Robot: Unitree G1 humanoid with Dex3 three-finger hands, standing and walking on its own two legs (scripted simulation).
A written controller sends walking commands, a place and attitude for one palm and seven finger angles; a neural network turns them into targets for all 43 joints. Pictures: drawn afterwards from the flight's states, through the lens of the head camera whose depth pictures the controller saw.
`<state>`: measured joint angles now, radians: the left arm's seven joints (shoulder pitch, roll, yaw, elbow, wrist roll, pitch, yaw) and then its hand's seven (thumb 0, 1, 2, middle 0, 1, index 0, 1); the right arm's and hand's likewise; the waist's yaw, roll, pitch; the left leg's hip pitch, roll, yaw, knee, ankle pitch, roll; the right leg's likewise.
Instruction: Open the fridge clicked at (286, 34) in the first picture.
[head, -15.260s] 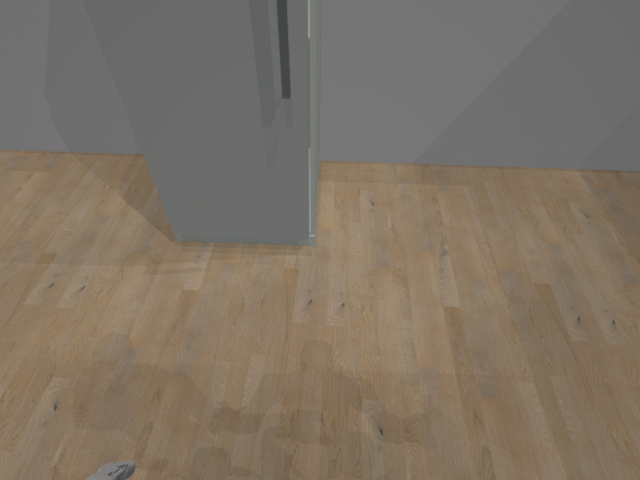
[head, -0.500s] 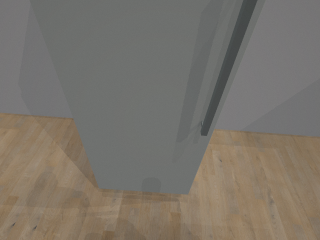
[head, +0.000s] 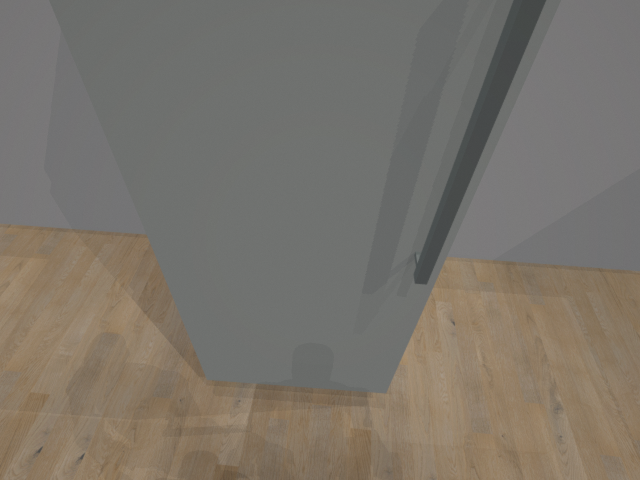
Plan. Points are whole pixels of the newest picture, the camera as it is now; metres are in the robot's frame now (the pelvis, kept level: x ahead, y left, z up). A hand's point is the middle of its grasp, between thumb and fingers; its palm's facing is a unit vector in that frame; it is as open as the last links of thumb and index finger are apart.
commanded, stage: come to a stop and stand still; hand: right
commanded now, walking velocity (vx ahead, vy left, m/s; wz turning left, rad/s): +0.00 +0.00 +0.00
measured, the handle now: (464, 148) +0.47 -0.14 +0.20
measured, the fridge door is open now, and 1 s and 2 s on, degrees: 0 0 0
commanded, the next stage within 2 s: look again from close up in 0.42 s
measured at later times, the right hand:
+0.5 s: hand out of the picture +0.07 -0.17 -0.17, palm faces +0.00 +0.98 -0.21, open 7.4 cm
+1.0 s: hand out of the picture +0.06 -0.17 -0.17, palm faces +0.00 +0.97 -0.23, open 7.4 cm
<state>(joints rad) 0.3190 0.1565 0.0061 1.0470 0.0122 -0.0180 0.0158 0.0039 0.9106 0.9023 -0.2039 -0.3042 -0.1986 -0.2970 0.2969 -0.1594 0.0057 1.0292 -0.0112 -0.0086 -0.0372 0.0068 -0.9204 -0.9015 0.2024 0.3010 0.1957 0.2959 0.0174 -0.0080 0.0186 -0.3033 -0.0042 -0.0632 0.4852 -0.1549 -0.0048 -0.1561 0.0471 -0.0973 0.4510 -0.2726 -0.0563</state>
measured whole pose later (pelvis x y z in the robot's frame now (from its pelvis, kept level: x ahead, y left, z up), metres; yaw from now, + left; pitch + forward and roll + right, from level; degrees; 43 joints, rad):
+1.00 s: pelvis +0.02 +0.01 +0.00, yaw +0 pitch -2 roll -1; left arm 0.27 0.19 0.01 1.11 0.01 -0.03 0.02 0.00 0.91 0.90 -0.20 -0.30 -0.20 -0.30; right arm 0.23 -0.19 0.01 1.05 -0.01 -0.01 -0.03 0.00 -0.91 -0.90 0.20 0.30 0.20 0.30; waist 0.01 0.01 0.05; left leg -0.24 -0.03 -0.05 0.45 -0.17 0.02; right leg -0.09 0.02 -0.08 0.40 -0.28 -0.03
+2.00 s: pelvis +0.01 +0.02 -0.06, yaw -6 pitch +10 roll +2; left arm 0.24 0.19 -0.06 0.54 -0.04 -0.23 0.04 0.01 0.90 0.90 -0.21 -0.31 -0.20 -0.30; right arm 0.34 -0.34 -0.25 0.00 0.34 -0.26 0.44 0.01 -0.28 -0.64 0.25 0.70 0.24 0.69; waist -0.01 -0.03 -0.09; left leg -0.71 -0.01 0.08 0.93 -0.39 0.02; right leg -0.65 0.02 0.04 1.01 -0.53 -0.03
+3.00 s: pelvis +0.02 +0.01 -0.01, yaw -6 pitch +2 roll +2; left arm 0.28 0.28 -0.07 0.59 -0.07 -0.25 0.10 0.01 0.90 0.90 -0.21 -0.31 -0.20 -0.30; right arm -0.06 -0.51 -0.46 0.23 0.37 0.01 0.55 -0.01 0.50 -0.30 0.30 1.20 0.30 1.20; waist -0.02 -0.04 -0.05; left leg -0.37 -0.01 0.06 0.60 -0.26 0.01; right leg -0.31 0.03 0.02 0.67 -0.39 -0.04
